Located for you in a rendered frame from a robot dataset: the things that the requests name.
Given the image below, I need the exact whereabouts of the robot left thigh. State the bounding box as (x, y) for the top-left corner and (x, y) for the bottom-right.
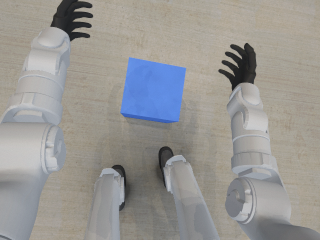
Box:
(84, 173), (125, 240)

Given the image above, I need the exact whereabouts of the robot left foot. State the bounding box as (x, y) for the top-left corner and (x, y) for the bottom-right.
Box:
(112, 165), (126, 211)

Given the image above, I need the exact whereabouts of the carton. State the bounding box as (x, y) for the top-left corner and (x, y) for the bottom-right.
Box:
(120, 57), (186, 123)

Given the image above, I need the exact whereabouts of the robot right upper arm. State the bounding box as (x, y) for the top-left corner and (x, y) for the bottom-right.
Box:
(225, 176), (320, 240)

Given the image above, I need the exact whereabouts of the robot left upper arm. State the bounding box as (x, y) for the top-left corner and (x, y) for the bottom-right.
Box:
(0, 122), (67, 240)

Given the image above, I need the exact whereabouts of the robot left forearm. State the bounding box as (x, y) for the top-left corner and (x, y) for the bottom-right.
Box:
(0, 27), (71, 126)

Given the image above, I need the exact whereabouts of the left robot hand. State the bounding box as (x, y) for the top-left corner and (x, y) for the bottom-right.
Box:
(50, 0), (93, 42)

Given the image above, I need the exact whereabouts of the right robot hand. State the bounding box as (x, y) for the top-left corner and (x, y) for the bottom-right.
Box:
(218, 43), (257, 91)

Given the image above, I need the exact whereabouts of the robot right forearm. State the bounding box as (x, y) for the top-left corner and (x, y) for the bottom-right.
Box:
(226, 82), (291, 217)

